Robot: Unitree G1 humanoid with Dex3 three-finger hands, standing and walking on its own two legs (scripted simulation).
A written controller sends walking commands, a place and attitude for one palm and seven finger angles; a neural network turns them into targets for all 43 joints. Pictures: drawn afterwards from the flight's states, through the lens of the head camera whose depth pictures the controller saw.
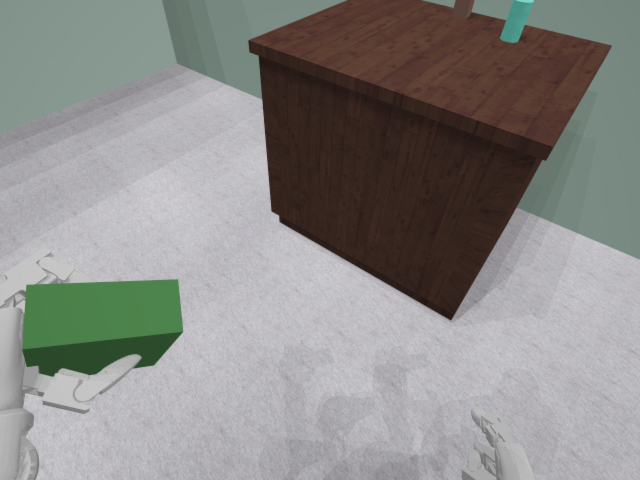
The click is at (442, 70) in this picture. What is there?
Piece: table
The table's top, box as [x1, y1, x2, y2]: [248, 0, 611, 160]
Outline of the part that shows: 248,40 250,52 545,160 611,46 527,25 524,26 519,40 517,42 505,42 499,38 505,20 472,12 465,20 453,18 450,16 453,8 422,0 347,0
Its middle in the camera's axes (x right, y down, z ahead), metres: +0.35 -0.59 +1.20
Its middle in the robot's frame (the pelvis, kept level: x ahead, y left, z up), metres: +1.31 -0.28 +0.01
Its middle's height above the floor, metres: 0.78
